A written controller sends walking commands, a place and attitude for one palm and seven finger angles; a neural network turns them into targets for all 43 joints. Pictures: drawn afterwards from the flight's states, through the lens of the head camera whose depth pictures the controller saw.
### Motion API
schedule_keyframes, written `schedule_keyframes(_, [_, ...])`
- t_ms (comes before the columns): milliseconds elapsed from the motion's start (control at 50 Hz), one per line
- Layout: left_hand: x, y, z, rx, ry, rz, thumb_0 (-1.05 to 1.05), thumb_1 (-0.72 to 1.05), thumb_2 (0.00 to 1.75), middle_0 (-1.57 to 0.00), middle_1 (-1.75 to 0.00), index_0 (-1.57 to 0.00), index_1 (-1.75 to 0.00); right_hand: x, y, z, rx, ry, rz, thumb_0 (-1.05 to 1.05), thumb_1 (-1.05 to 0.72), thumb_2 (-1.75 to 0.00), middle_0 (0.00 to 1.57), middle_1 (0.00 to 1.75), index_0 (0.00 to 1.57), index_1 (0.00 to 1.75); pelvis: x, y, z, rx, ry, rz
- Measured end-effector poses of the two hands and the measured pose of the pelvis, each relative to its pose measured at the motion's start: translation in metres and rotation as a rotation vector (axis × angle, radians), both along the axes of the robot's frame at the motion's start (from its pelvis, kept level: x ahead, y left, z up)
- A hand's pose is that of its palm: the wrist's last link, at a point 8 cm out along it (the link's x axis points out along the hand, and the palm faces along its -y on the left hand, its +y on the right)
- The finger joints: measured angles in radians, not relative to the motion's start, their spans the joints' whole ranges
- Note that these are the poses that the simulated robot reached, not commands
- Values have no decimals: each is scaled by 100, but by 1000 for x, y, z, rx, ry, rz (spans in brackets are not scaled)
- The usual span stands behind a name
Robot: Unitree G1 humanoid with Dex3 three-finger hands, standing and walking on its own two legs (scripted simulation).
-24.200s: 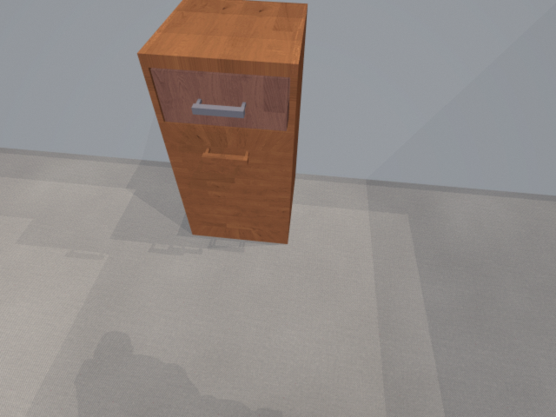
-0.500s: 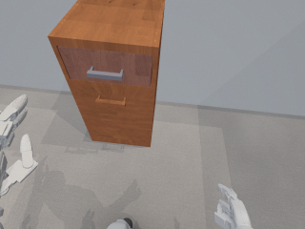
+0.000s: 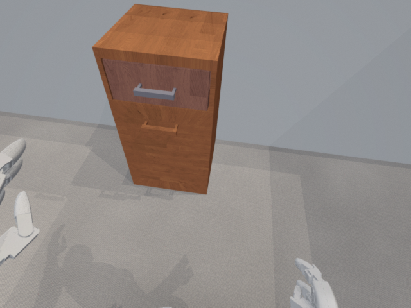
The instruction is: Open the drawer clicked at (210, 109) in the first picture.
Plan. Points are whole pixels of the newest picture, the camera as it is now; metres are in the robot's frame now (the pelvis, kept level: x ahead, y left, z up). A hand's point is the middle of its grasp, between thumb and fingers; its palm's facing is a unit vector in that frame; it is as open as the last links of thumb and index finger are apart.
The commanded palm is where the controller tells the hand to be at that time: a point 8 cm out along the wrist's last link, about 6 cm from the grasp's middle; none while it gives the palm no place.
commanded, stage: stop stepping back and stand still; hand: left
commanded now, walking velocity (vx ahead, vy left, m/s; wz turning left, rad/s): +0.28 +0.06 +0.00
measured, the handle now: (155, 90) +0.83 +0.23 -0.07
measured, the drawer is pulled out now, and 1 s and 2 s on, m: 0.00 0.00 0.00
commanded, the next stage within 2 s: let the arm hang, fingers relaxed in 0.46 s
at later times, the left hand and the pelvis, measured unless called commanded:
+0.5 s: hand (11, 238) +0.17 +0.26 +0.17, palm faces +0.40 -0.80 -0.45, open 7.4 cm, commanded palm +0.10 +0.31 +0.18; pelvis -0.01 +0.02 -0.01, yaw +3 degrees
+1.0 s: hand out of the picture -0.01 +0.22 -0.18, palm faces +0.08 -0.97 -0.22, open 7.1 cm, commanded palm none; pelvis -0.03 +0.02 -0.01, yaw +6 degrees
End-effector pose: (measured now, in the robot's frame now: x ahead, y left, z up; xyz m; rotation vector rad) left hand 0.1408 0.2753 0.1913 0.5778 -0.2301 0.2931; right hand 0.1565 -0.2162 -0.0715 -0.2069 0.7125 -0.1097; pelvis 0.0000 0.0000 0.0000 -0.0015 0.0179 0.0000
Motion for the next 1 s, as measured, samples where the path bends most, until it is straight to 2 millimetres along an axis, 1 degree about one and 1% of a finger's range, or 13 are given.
schedule_keyframes(100, [-13,7,-5,-88,-51,79,2,89,90,-21,-31,-21,-30,-33,-16,-2,-43,84,-23,2,-90,-90,20,30,21,30,-8,-1,8,28,15,8])
schedule_keyframes(200, [-14,13,-15,-127,-55,74,2,89,90,-21,-31,-21,-30,-47,-29,2,-117,86,-53,2,-90,-90,20,30,21,30,-14,8,6,15,27,41])
schedule_keyframes(260, [-16,21,-18,-108,-50,48,2,89,90,-21,-31,-21,-30,-47,-28,3,-146,58,-70,2,-90,-90,20,30,21,30,-18,18,-1,-2,18,47])
schedule_keyframes(340, [-17,30,-13,-43,-41,38,2,89,90,-21,-31,-21,-30,-42,-13,5,-109,14,-68,2,-90,-90,20,30,20,30,-17,20,-2,15,0,36])
schedule_keyframes(440, [-14,27,-5,-10,-61,47,2,89,90,-21,-31,-21,-30,-28,6,-5,-35,-3,-15,2,-90,-90,20,30,20,30,-13,18,-5,-4,-10,39])
schedule_keyframes(560, [-12,28,-13,-62,-39,48,2,89,90,-21,-31,-21,-30,-16,19,-11,-5,40,9,2,-90,-90,20,30,21,30,-13,25,-4,-16,-5,43])
schedule_keyframes(600, [-3,39,-41,-68,60,57,1,89,90,-21,-31,-21,-30,-13,21,-16,4,61,44,1,-90,-90,20,30,21,30,-13,31,-5,-14,9,62])
schedule_keyframes(620, [3,46,-67,-102,153,74,1,89,90,-21,-31,-21,-30,-13,22,-24,3,80,62,1,-90,-90,20,30,21,30,-13,35,-9,-21,15,68])
schedule_keyframes(680, [9,58,-166,-260,520,171,1,90,90,-20,-30,-20,-30,-21,21,-45,-4,158,69,1,-90,-90,20,30,21,30,-17,41,-17,1,27,80])
schedule_keyframes(740, [-15,39,-251,-389,879,222,1,91,90,-20,-30,-20,-30,-40,19,-54,-15,232,65,1,-90,-90,20,30,21,30,-20,37,-18,35,19,78])
schedule_keyframes(800, [-54,0,-304,-479,1134,205,2,91,90,-20,-30,-19,-30,-65,11,-61,-16,323,46,1,-90,-90,20,30,21,30,-22,28,-18,52,3,67])
schedule_keyframes(860, [-100,-32,-331,-553,1311,190,2,92,90,-20,-30,-20,-30,-89,-2,-65,-21,427,2,1,-90,-90,20,30,21,30,-24,22,-15,28,-11,70])
schedule_keyframes(1000, [-160,-3,-336,-581,1414,354,-1,97,89,-21,-30,-21,-30,-126,-18,-56,-89,585,-41,1,-91,-90,20,30,20,30,-29,22,-6,-24,-23,98])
